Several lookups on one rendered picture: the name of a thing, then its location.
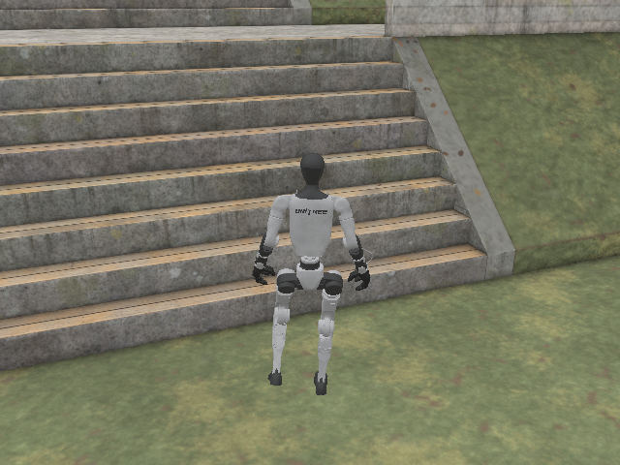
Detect right robot shin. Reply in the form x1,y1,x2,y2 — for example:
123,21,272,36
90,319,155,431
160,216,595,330
318,320,334,383

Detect left robot hand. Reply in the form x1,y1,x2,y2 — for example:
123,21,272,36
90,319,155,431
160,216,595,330
252,265,275,285

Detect left robot forearm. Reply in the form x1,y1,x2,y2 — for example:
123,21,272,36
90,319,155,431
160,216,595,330
255,233,273,269

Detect left robot foot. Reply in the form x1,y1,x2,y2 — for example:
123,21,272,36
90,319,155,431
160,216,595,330
268,369,282,386

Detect right robot hand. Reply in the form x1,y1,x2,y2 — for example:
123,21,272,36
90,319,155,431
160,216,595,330
348,270,370,291

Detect right robot forearm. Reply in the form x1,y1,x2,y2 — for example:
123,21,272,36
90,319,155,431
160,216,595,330
349,235,368,274

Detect robot right upper arm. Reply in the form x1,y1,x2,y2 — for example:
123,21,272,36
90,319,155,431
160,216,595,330
332,196,358,250

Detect robot left upper arm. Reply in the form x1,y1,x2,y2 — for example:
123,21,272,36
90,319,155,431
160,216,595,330
263,195,292,248

